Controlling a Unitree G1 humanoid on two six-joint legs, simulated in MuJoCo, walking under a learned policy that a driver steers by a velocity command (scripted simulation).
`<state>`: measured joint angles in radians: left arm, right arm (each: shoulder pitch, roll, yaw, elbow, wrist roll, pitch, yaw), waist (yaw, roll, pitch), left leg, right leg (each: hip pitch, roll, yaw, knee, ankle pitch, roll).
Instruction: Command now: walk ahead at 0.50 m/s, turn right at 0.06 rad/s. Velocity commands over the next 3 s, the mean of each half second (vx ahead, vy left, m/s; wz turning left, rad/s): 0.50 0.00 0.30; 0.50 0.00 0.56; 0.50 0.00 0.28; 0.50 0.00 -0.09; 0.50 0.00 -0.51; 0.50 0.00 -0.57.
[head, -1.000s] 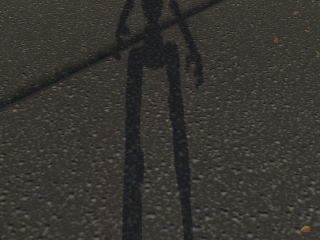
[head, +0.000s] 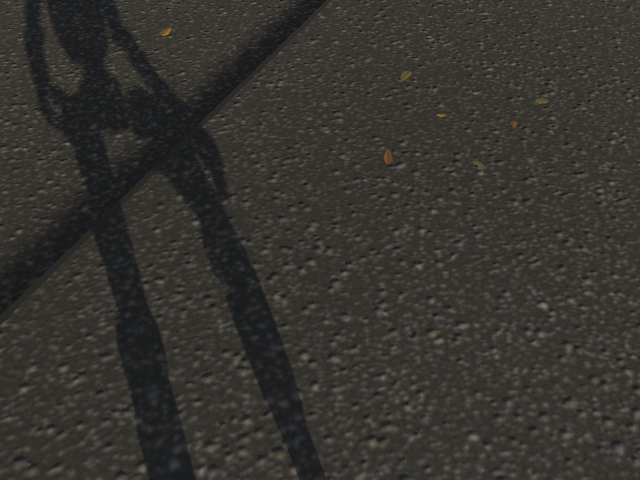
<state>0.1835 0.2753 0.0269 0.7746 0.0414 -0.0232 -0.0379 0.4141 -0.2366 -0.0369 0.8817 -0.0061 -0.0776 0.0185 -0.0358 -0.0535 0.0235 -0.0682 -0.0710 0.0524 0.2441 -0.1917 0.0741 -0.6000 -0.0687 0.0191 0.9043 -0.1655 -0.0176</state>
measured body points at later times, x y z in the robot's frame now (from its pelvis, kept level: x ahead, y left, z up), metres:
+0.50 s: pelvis +0.26 -0.04 +0.00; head +0.28 -0.05 +0.45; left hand +0.23 +0.23 -0.13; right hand +0.41 -0.28 -0.13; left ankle +0.30 +0.12 -0.67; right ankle +0.23 -0.12 -0.75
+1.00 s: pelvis +0.49 +0.08 -0.01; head +0.52 +0.11 +0.44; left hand +0.49 +0.38 -0.12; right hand +0.66 -0.15 -0.13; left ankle +0.46 +0.11 -0.75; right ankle +0.63 -0.05 -0.67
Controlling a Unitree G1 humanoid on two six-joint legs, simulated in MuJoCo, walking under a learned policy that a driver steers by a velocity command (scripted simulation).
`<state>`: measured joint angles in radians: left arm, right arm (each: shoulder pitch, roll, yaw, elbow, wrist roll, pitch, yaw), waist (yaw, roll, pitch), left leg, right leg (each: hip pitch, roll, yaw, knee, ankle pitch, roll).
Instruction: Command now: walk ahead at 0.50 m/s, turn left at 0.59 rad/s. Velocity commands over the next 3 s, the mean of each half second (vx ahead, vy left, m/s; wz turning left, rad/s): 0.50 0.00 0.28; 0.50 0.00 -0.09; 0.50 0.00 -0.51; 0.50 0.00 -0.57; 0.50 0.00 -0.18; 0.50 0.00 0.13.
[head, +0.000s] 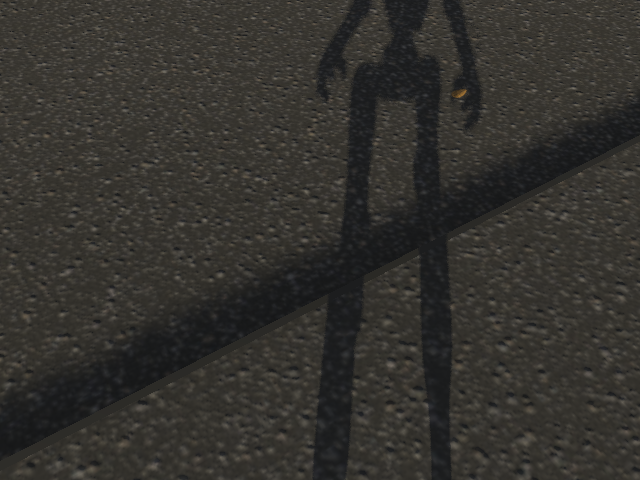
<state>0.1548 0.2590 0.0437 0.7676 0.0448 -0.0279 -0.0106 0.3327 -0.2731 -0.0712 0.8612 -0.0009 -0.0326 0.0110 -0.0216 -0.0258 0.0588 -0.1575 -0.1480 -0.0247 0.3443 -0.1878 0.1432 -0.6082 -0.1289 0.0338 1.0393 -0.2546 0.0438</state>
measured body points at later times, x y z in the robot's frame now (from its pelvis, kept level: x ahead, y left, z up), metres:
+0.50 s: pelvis +0.29 -0.05 +0.00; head +0.31 -0.06 +0.45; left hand +0.31 +0.22 -0.12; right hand +0.40 -0.31 -0.13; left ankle +0.25 +0.08 -0.66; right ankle +0.31 -0.12 -0.74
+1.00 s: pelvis +0.54 +0.03 +0.00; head +0.55 +0.05 +0.45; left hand +0.54 +0.30 -0.15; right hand +0.65 -0.22 -0.11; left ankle +0.56 +0.11 -0.74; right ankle +0.50 -0.11 -0.66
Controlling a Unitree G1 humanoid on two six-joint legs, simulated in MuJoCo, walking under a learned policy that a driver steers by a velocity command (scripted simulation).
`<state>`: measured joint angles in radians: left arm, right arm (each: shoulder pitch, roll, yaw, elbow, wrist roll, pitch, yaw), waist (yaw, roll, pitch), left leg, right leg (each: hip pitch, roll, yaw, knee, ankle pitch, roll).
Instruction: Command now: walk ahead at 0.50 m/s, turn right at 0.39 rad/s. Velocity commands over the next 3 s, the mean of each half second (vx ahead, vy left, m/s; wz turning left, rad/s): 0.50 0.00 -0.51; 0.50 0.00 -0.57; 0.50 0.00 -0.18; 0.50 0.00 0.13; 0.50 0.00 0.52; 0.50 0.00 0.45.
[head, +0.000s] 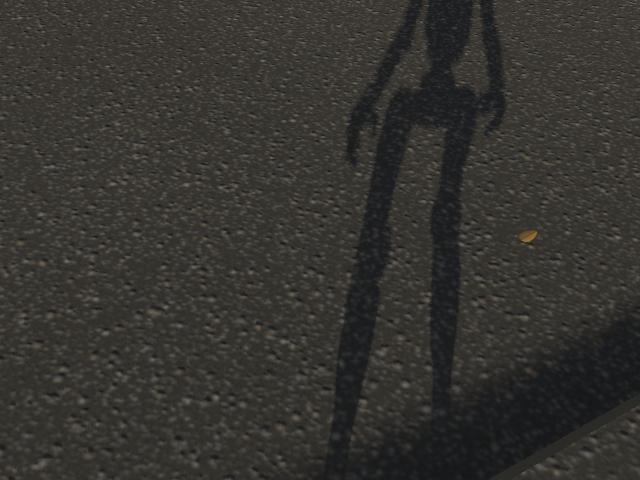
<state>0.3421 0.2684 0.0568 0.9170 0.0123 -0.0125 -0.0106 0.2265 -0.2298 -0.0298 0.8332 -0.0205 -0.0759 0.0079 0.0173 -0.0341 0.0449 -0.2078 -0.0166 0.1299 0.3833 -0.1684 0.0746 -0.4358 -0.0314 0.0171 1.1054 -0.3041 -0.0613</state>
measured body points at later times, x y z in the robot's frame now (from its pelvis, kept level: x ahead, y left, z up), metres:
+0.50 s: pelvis +0.23 -0.06 -0.02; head +0.26 -0.08 +0.43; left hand +0.42 +0.17 -0.14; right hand +0.21 -0.33 -0.16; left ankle +0.14 +0.09 -0.66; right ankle +0.26 -0.12 -0.74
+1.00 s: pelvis +0.53 -0.12 -0.07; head +0.55 -0.13 +0.38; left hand +0.62 +0.16 -0.19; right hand +0.60 -0.46 -0.13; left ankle +0.74 -0.09 -0.78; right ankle +0.26 -0.12 -0.74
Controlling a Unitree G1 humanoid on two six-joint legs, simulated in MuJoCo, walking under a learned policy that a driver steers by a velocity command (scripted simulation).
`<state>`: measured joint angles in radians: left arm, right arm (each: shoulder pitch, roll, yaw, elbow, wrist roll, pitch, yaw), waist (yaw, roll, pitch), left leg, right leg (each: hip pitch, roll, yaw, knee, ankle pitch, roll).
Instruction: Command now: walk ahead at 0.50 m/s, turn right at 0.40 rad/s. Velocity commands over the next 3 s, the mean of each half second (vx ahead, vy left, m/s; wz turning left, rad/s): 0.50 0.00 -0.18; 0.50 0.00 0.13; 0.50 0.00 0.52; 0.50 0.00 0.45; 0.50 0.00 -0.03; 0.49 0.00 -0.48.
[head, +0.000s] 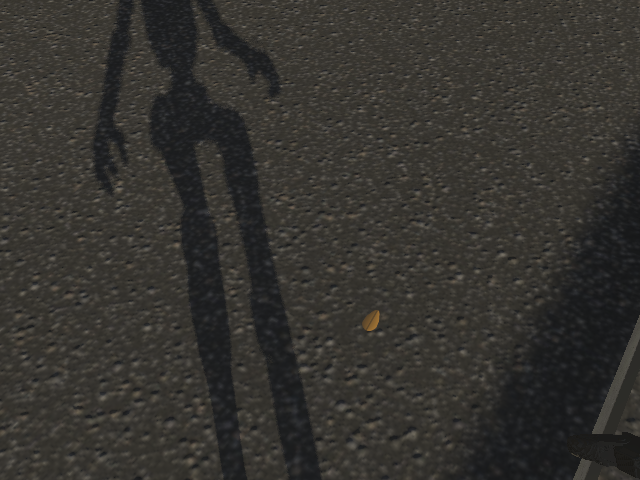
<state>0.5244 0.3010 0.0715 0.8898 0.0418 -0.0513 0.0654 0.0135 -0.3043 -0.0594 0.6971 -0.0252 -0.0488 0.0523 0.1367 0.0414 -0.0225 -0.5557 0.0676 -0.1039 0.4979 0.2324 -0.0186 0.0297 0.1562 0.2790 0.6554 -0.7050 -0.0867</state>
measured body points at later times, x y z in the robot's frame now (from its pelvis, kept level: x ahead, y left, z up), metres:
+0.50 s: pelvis +0.28 +0.06 -0.07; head +0.31 +0.05 +0.38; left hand +0.54 +0.24 -0.15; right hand +0.19 -0.17 -0.22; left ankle +0.17 +0.16 -0.81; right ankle +0.40 -0.03 -0.80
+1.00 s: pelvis +0.53 +0.06 -0.07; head +0.56 +0.06 +0.37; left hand +0.47 +0.31 -0.22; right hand +0.71 -0.17 -0.19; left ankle +0.67 +0.17 -0.78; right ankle +0.40 -0.03 -0.81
